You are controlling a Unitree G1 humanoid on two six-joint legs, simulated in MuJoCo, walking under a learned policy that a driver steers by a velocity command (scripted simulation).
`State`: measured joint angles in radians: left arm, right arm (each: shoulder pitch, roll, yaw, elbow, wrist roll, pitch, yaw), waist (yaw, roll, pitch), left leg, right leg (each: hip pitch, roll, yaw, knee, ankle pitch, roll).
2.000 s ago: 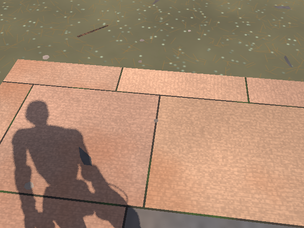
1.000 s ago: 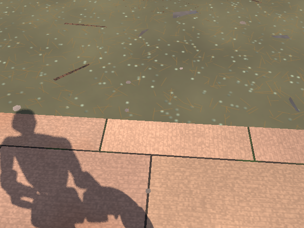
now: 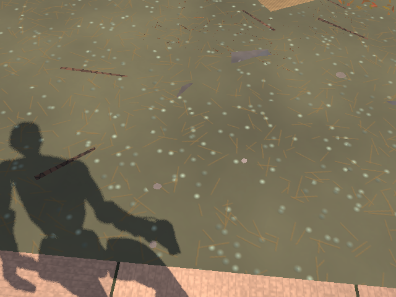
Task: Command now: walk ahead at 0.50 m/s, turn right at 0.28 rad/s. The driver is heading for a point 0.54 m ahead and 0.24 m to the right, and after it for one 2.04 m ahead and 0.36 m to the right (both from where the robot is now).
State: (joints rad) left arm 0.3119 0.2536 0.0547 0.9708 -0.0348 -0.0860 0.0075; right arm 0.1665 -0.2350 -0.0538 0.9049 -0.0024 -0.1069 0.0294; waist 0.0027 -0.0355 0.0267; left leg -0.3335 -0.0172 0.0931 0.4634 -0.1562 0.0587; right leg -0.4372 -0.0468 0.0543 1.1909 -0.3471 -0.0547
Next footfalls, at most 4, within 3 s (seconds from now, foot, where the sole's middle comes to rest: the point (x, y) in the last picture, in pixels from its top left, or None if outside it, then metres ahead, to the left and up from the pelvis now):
0.44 right None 0.38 -0.17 -0.77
0.90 left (227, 236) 0.70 -0.10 -0.77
1.24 right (280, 283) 0.53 -0.27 -0.77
1.60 left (206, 250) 0.64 -0.02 -0.77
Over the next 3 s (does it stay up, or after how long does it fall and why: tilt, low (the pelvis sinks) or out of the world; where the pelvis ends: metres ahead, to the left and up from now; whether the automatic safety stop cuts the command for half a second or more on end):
stays up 0.57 -0.10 0.00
